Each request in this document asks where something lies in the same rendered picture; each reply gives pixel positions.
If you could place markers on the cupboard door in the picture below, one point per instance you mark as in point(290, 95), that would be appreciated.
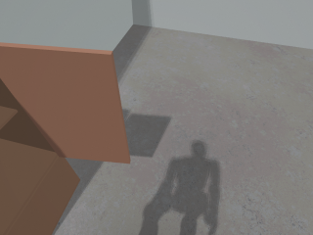
point(72, 96)

